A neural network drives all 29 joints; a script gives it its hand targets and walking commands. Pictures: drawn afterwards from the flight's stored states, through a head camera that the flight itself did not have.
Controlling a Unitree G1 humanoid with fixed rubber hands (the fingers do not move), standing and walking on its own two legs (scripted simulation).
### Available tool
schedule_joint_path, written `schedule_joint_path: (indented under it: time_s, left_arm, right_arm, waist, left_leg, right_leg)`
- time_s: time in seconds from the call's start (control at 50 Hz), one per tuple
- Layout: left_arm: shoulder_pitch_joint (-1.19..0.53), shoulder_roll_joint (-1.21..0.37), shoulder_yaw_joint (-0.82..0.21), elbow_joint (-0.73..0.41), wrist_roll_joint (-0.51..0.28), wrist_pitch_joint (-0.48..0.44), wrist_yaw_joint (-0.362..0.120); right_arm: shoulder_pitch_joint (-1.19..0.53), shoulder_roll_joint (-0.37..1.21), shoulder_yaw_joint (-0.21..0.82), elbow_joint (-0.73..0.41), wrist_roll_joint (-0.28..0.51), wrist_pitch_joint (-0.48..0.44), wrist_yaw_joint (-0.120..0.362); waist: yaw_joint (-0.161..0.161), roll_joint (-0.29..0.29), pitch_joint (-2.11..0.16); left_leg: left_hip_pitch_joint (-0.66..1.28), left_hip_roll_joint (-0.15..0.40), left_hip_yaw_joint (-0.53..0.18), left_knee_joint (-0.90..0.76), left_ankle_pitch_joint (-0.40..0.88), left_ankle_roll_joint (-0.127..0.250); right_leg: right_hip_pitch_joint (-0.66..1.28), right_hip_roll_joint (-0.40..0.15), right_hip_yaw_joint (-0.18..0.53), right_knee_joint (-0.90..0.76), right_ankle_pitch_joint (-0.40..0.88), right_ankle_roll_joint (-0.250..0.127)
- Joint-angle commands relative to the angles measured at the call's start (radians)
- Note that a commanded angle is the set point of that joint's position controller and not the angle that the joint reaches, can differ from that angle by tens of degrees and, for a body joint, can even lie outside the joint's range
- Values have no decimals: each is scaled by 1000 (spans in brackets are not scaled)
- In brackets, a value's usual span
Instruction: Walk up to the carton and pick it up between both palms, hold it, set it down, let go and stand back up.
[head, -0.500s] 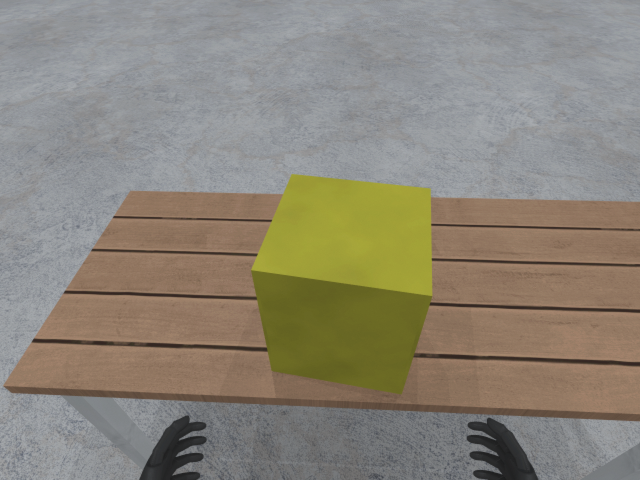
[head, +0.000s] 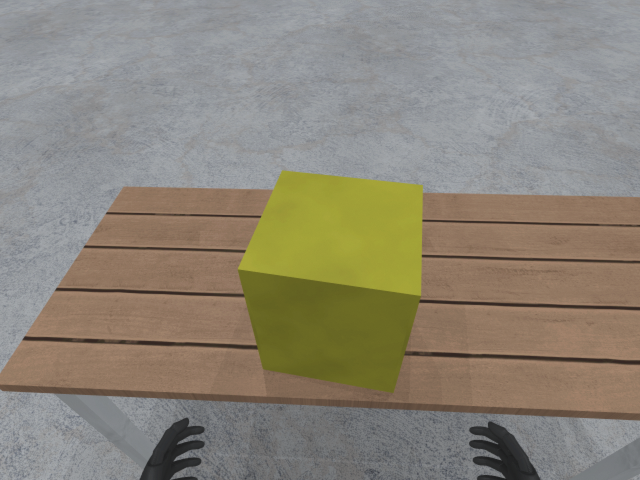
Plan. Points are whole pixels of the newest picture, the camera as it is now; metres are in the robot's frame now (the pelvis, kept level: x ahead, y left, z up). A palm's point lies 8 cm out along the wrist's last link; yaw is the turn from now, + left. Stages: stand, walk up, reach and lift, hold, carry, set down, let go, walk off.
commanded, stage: let go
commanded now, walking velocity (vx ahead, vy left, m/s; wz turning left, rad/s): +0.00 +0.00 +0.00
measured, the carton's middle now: (338, 282) +0.41 +0.00 +0.00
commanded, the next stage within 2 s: stand in 0.24 s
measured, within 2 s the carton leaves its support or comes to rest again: neither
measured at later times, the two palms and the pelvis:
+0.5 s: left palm out of the picture +0.11 +0.29 -0.09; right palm out of the picture +0.11 -0.28 -0.10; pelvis +0.00 +0.00 +0.00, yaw +1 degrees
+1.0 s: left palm out of the picture +0.06 +0.30 -0.10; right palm out of the picture +0.07 -0.28 -0.12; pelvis -0.01 +0.01 +0.00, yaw +0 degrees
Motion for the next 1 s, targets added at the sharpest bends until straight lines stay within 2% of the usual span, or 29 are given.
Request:
schedule_joint_path:
  time_s: [0.0,0.08,0.14,0.22,0.24,0.28,0.3,0.34,0.36,0.4,0.42,0.44,0.46,0.48,0.52,0.56,0.58,0.64,0.66,0.68,0.7,0.72,0.8,0.82,0.84,0.86,0.92,0.96,0.98]
  left_arm:
    - [-98,112,54,-140,25,-30,9]
    - [-96,94,25,-156,26,-21,16]
    - [-93,107,40,-160,10,-24,15]
    - [-92,112,66,-160,23,-47,23]
    - [-32,272,114,-19,68,-94,21]
    - [-11,256,105,18,54,-142,12]
    - [-19,256,94,32,54,-155,7]
    - [-18,271,89,98,51,-165,-8]
    - [-61,284,82,110,58,-166,-2]
    - [-18,284,80,150,46,-170,-5]
    - [-73,280,68,166,56,-168,-6]
    - [-96,311,76,185,52,-172,-14]
    - [-73,301,74,203,44,-175,-14]
    - [-74,296,66,231,40,-172,-11]
    - [-84,311,63,260,42,-181,-10]
    - [-67,324,59,310,42,-179,-6]
    - [-79,334,55,332,36,-180,-10]
    - [-79,353,54,363,29,-177,-6]
    - [-80,366,55,377,38,-178,-6]
    - [-43,363,57,402,28,-184,-9]
    - [-73,358,50,416,23,-184,-7]
    - [-72,367,50,421,29,-172,-5]
    - [-92,363,41,446,28,-173,-4]
    - [-76,354,49,463,34,-171,0]
    - [-36,349,44,480,40,-174,4]
    - [-61,357,46,481,31,-170,4]
    - [-67,350,42,479,31,-173,1]
    - [-52,348,44,494,30,-170,8]
    - [-92,344,41,496,37,-174,1]
  right_arm:
    - [-66,-124,-31,-155,-3,-42,-1]
    - [-79,-127,-44,-105,-1,-31,10]
    - [-99,-122,-30,-125,-4,-40,11]
    - [-82,-132,-35,-111,-6,-53,15]
    - [-13,-361,-71,-36,-34,39,-20]
    - [-37,-302,-60,-46,-31,89,-30]
    - [-25,-289,-53,-38,-22,95,-25]
    - [-26,-306,-41,-11,-22,108,-23]
    - [-30,-275,-30,-6,-20,110,-20]
    - [-54,-317,-32,19,-21,112,-14]
    - [-60,-335,-33,36,-29,110,-15]
    - [-49,-324,-32,43,-22,115,-11]
    - [-63,-355,-28,61,-25,123,-9]
    - [-72,-374,-37,73,-20,118,-10]
    - [-62,-366,-24,87,-24,114,-4]
    - [-67,-385,-11,122,-26,119,-9]
    - [-71,-386,-15,144,-24,123,-11]
    - [-49,-395,1,181,-12,128,-9]
    - [-98,-387,7,185,-8,131,-7]
    - [-72,-420,-1,200,-16,134,-15]
    - [-65,-400,9,201,-11,134,-11]
    - [-76,-430,4,214,-17,133,-15]
    - [-113,-413,11,246,-18,142,-13]
    - [-63,-408,17,253,-25,143,-7]
    - [-94,-406,14,256,-19,146,-4]
    - [-66,-429,6,254,-16,139,-9]
    - [-81,-411,16,286,-14,136,-7]
    - [-65,-416,7,285,-12,136,-15]
    - [-74,-394,17,283,-13,134,-17]
  waist:
    - [7,-18,-82]
    - [-10,29,-38]
    - [4,-25,-73]
    - [10,-11,-80]
    - [9,125,-130]
    - [27,40,-151]
    - [8,17,-181]
    - [19,48,-124]
    - [-11,-11,-75]
    - [21,41,-115]
    - [-9,56,-97]
    - [11,-43,-76]
    - [18,-40,-63]
    - [-7,-52,-67]
    - [-14,23,-108]
    - [-7,-33,-84]
    - [6,11,-91]
    - [-5,0,-89]
    - [2,35,-80]
    - [11,-6,-137]
    - [-13,-51,-88]
    - [-1,-3,-66]
    - [-4,-10,-37]
    - [1,-60,7]
    - [12,-10,-50]
    - [-7,8,-77]
    - [10,-10,-90]
    - [-3,41,-72]
    - [-7,5,-72]
  left_leg:
    - [-49,-8,39,-65,198,-10]
    - [-51,-11,41,-70,165,-24]
    - [-56,-8,40,-62,180,-11]
    - [-50,-9,39,-44,203,-11]
    - [-138,61,-82,-32,262,18]
    - [-120,77,-76,-1,282,49]
    - [-132,86,-80,8,272,49]
    - [-117,81,-84,-6,213,60]
    - [-151,83,-98,-25,181,54]
    - [-112,68,-88,-10,138,62]
    - [-129,65,-91,-22,112,52]
    - [-143,82,-115,-44,141,60]
    - [-120,76,-111,-41,139,61]
    - [-108,78,-113,-55,134,60]
    - [-68,73,-103,-68,117,56]
    - [-80,87,-109,-81,192,56]
    - [-103,88,-122,-86,231,56]
    - [-96,89,-113,-111,239,55]
    - [-82,87,-99,-108,246,50]
    - [-53,86,-108,-98,238,59]
    - [-79,91,-116,-123,257,55]
    - [-81,81,-116,-123,243,55]
    - [-89,84,-120,-140,146,52]
    - [-125,81,-118,-153,121,53]
    - [-62,81,-116,-158,118,49]
    - [-67,82,-107,-134,110,45]
    - [-89,94,-124,-161,153,45]
    - [-61,93,-118,-158,194,49]
    - [-81,101,-121,-165,227,51]
  right_leg:
    - [4,-31,2,-71,170,26]
    - [-33,-39,2,-83,141,23]
    - [-20,-42,4,-78,165,33]
    - [-23,-44,14,-70,215,41]
    - [-34,-133,109,29,226,-11]
    - [-9,-141,105,36,250,-15]
    - [-1,-149,104,48,285,-18]
    - [-69,-167,133,2,236,-25]
    - [-86,-162,110,-4,225,-18]
    - [-110,-164,136,-33,156,-23]
    - [-101,-169,147,-36,152,-26]
    - [-107,-164,131,-30,154,-22]
    - [-119,-153,135,-51,152,-18]
    - [-131,-153,133,-50,154,-16]
    - [-109,-155,131,-52,164,-15]
    - [-86,-149,112,-54,178,-12]
    - [-59,-160,117,-51,202,-10]
    - [-36,-166,128,-36,258,-12]
    - [-55,-161,125,-44,241,-5]
    - [4,-158,137,-72,259,-8]
    - [-14,-165,127,-56,256,-4]
    - [-24,-157,131,-74,241,-2]
    - [-66,-155,126,-102,119,1]
    - [-73,-144,119,-107,92,14]
    - [-66,-150,119,-120,72,12]
    - [-54,-160,146,-129,70,13]
    - [-21,-157,113,-102,151,7]
    - [-20,-165,129,-96,190,-2]
    - [-20,-167,129,-85,211,4]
